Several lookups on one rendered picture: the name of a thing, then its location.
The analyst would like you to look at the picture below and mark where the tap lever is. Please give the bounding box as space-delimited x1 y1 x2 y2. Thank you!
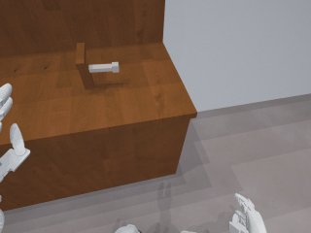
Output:
88 62 120 73

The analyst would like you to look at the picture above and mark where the counter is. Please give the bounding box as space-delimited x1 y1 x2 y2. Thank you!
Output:
0 0 197 212

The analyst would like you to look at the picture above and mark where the left robot hand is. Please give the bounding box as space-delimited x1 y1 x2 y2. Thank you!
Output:
0 83 30 183

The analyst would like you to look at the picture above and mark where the right robot hand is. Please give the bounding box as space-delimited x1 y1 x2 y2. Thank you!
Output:
229 193 267 233

